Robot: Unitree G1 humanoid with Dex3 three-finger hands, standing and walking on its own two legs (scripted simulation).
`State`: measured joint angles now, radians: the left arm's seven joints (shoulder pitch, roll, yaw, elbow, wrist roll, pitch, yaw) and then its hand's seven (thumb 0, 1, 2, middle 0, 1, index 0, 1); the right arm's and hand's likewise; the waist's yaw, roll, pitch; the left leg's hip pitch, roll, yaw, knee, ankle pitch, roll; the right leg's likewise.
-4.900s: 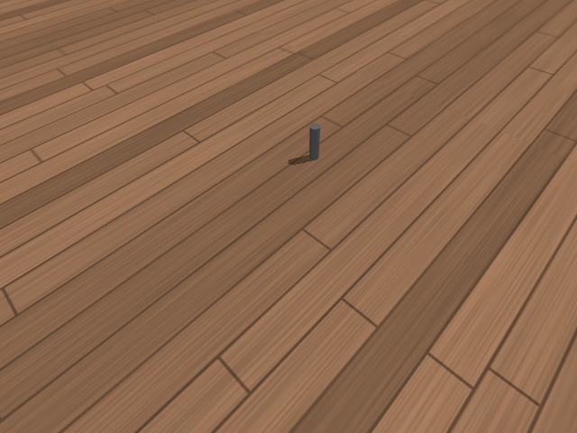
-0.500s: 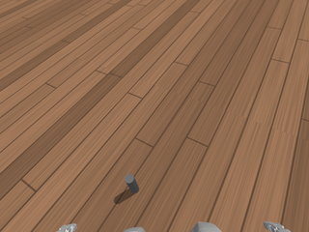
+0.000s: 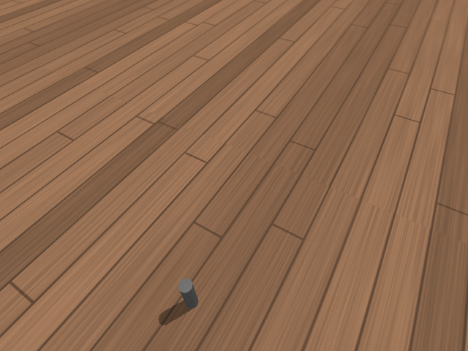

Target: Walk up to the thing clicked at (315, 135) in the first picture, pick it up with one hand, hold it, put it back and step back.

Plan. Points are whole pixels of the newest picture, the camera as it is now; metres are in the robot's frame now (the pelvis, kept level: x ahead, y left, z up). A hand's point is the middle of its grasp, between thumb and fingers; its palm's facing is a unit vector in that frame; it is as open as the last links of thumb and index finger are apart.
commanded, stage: walk up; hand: left
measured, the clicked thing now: (189, 294) +0.42 +0.21 -0.68
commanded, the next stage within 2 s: stand in 0.94 s
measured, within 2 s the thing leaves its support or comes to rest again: neither
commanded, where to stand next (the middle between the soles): +0.07 +0.00 m, yaw +2 degrees
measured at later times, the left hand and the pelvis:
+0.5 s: hand out of the picture +0.08 +0.25 -0.16, palm faces +0.00 -0.95 -0.32, open 7.4 cm; pelvis +0.02 +0.00 +0.00, yaw +0 degrees
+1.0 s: hand out of the picture +0.12 +0.25 -0.15, palm faces -0.01 -0.95 -0.32, open 7.3 cm; pelvis +0.02 +0.00 +0.00, yaw +0 degrees
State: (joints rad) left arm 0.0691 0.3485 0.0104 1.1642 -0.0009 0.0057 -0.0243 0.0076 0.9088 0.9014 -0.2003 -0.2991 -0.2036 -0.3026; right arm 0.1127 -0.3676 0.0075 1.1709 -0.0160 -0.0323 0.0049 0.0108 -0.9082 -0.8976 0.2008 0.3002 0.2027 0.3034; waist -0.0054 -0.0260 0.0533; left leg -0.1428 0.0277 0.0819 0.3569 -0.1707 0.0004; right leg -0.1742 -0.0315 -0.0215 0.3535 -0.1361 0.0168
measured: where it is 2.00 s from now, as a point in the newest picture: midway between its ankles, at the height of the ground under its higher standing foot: outside the picture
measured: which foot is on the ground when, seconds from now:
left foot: down 0.00-1.00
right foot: down 0.00-1.00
